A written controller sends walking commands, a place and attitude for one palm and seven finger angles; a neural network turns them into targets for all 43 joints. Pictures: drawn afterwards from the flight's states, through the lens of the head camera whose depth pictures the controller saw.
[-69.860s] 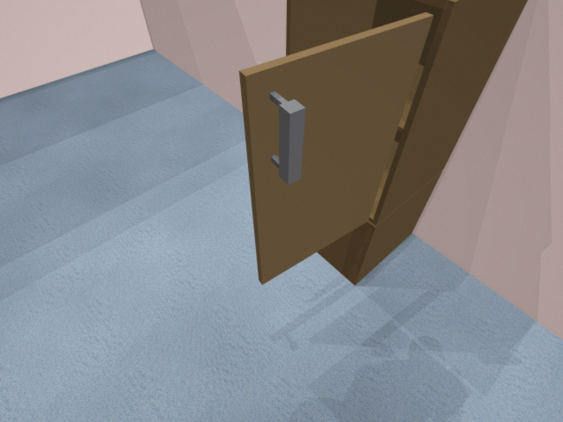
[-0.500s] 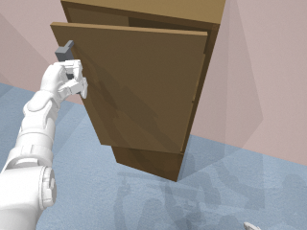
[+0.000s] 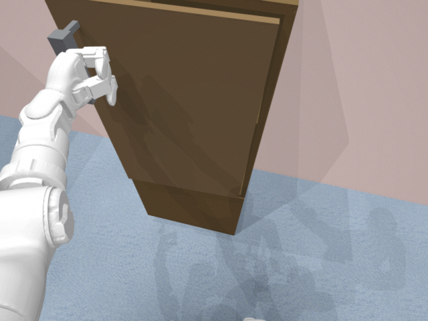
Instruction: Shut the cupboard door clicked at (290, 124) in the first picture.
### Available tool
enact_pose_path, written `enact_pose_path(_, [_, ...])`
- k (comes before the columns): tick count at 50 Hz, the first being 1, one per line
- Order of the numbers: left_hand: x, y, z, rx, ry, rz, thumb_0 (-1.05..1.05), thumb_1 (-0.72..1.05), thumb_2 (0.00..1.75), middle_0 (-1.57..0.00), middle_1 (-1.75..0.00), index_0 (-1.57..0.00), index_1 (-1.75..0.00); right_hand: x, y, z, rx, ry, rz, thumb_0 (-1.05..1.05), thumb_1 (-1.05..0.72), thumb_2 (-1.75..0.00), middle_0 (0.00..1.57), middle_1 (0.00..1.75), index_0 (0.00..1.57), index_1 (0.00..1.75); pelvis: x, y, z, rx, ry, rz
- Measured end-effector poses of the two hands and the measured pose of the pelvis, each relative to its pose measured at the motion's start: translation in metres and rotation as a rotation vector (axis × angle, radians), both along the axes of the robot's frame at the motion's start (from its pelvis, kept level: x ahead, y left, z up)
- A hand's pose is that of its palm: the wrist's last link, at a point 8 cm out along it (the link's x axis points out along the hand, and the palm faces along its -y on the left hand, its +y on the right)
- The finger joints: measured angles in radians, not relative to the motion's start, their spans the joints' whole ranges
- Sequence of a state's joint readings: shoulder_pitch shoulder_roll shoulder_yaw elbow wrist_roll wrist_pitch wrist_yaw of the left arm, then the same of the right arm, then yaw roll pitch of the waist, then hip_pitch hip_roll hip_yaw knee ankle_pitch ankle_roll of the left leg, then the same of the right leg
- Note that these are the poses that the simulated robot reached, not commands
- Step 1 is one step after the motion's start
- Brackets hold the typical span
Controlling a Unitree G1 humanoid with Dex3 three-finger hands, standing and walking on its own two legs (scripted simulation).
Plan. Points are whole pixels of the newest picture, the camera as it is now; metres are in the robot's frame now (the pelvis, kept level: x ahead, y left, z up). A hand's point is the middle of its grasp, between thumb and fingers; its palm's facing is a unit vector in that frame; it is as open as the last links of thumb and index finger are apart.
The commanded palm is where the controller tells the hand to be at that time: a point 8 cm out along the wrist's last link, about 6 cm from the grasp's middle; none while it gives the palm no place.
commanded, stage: push the door shut along its arc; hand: left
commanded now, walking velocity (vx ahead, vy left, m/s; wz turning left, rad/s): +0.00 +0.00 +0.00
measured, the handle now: (82, 63) +0.57 +0.21 +0.16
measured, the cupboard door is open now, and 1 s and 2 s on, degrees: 3 0 0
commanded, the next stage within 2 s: pull the fist back off the door in 0.54 s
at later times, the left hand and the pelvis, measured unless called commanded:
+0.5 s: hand (126, 66) +0.54 +0.12 +0.17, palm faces -0.34 -0.94 -0.01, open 2.9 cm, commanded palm +0.56 +0.16 +0.16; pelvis +0.01 +0.00 -0.01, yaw -1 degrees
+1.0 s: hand (136, 67) +0.54 +0.11 +0.17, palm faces +0.05 -1.00 -0.03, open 2.9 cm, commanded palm +0.52 +0.15 +0.16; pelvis -0.01 -0.01 -0.01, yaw +1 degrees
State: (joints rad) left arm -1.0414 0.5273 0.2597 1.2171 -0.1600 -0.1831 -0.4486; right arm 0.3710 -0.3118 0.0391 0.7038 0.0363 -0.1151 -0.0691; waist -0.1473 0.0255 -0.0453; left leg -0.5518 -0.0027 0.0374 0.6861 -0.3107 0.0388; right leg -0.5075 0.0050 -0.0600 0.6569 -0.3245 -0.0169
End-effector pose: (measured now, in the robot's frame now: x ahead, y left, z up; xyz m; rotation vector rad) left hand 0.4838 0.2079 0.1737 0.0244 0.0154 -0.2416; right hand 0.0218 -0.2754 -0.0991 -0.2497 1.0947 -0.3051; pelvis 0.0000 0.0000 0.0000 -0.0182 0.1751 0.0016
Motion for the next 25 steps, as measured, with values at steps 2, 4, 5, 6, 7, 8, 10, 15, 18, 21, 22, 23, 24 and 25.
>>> enact_pose_path(2, [0.005, -0.004, 0.0, 0.005, 0.0, -0.015, 0.01, 0.9, 0.9, -1.3, -1.5, -1.3, -1.5, -0.005, 0.0, -0.001, -0.003, 0.016, -0.006, 0.01, -0.9, -0.9, 0.2, 0.3, 0.2, 0.3, 0.0, 0.001, -0.001, -0.001, 0.01, -0.001])
enact_pose_path(4, [0.011, -0.009, 0.0, -0.005, 0.007, -0.028, 0.01, 0.9, 0.9, -1.3, -1.5, -1.3, -1.5, -0.011, 0.0, -0.001, -0.007, 0.035, -0.013, 0.01, -0.9, -0.9, 0.2, 0.3, 0.2, 0.3, 0.0, 0.001, -0.002, -0.002, 0.019, -0.003])
enact_pose_path(5, [0.015, -0.011, 0.0, -0.01, 0.011, -0.033, 0.01, 0.9, 0.9, -1.3, -1.5, -1.3, -1.5, -0.014, 0.0, -0.002, -0.009, 0.044, -0.018, 0.01, -0.9, -0.9, 0.2, 0.3, 0.2, 0.3, 0.001, 0.002, -0.003, -0.003, 0.025, -0.004])
enact_pose_path(6, [0.018, -0.013, -0.001, -0.015, 0.015, -0.038, 0.01, 0.9, 0.9, -1.3, -1.5, -1.3, -1.5, -0.017, 0.0, -0.002, -0.011, 0.053, -0.023, 0.01, -0.9, -0.9, 0.2, 0.3, 0.2, 0.3, 0.001, 0.002, -0.003, -0.003, 0.03, -0.005])
enact_pose_path(7, [0.022, -0.015, -0.001, -0.016, 0.018, -0.042, 0.01, 0.9, 0.9, -1.3, -1.5, -1.3, -1.5, -0.02, 0.0, -0.002, -0.013, 0.06, -0.03, 0.01, -0.9, -0.9, 0.2, 0.3, 0.2, 0.3, 0.001, 0.002, -0.004, -0.004, 0.035, -0.007])
enact_pose_path(8, [0.025, -0.017, -0.001, -0.015, 0.016, -0.046, 0.01, 0.9, 0.9, -1.3, -1.5, -1.3, -1.5, -0.023, 0.0, -0.002, -0.014, 0.068, -0.037, 0.01, -0.9, -0.9, 0.2, 0.3, 0.2, 0.3, 0.001, 0.002, -0.004, -0.004, 0.041, -0.009])
enact_pose_path(10, [0.032, -0.021, 0.0, -0.017, 0.011, -0.055, 0.01, 0.9, 0.9, -1.3, -1.5, -1.3, -1.5, -0.029, 0.0, -0.002, -0.017, 0.084, -0.05, 0.01, -0.9, -0.9, 0.2, 0.3, 0.2, 0.3, 0.002, 0.002, -0.005, -0.005, 0.051, -0.012])
enact_pose_path(15, [0.047, -0.028, -0.002, -0.016, 0.023, -0.075, 0.01, 0.9, 0.91, -1.3, -1.5, -1.3, -1.5, -0.045, 0.001, -0.002, -0.017, 0.14, -0.082, 0.01, -0.9, -0.9, 0.2, 0.3, 0.2, 0.3, 0.005, 0.002, -0.007, -0.008, 0.076, -0.019])
enact_pose_path(18, [0.052, -0.028, -0.002, -0.01, 0.019, -0.084, 0.01, 0.89, 0.91, -1.3, -1.5, -1.3, -1.5, -0.053, 0.003, -0.003, -0.013, 0.174, -0.096, 0.01, -0.9, -0.9, 0.2, 0.3, 0.2, 0.3, 0.008, 0.002, -0.008, -0.008, 0.089, -0.022])
enact_pose_path(21, [0.053, -0.027, -0.002, -0.007, 0.021, -0.094, 0.01, 0.87, 0.92, -1.29, -1.5, -1.3, -1.5, -0.058, 0.004, -0.004, -0.007, 0.207, -0.1, 0.01, -0.9, -0.9, 0.2, 0.3, 0.2, 0.3, 0.01, 0.001, -0.008, -0.009, 0.094, -0.019])
enact_pose_path(22, [0.054, -0.026, -0.002, -0.006, 0.024, -0.097, 0.0, 0.86, 0.92, -1.29, -1.5, -1.3, -1.5, -0.059, 0.004, -0.004, -0.006, 0.215, -0.099, 0.01, -0.9, -0.9, 0.2, 0.3, 0.2, 0.3, 0.01, 0.001, -0.008, -0.011, 0.095, -0.017])
enact_pose_path(23, [0.054, -0.026, -0.002, -0.004, 0.028, -0.099, 0.0, 0.86, 0.93, -1.29, -1.5, -1.3, -1.5, -0.059, 0.004, -0.004, -0.006, 0.222, -0.097, 0.01, -0.9, -0.9, 0.2, 0.3, 0.2, 0.3, 0.01, 0.001, -0.009, -0.012, 0.096, -0.014])
enact_pose_path(24, [0.054, -0.026, -0.001, -0.003, 0.031, -0.1, 0.0, 0.86, 0.93, -1.29, -1.5, -1.3, -1.5, -0.059, 0.004, -0.005, -0.007, 0.227, -0.094, 0.01, -0.9, -0.9, 0.2, 0.3, 0.2, 0.3, 0.01, 0.0, -0.009, -0.013, 0.098, -0.01])
enact_pose_path(25, [0.054, -0.026, -0.001, -0.001, 0.034, -0.102, 0.0, 0.85, 0.93, -1.29, -1.5, -1.3, -1.5, -0.058, 0.004, -0.005, -0.008, 0.231, -0.09, 0.01, -0.9, -0.9, 0.2, 0.3, 0.2, 0.3, 0.01, 0.0, -0.009, -0.015, 0.099, -0.007])
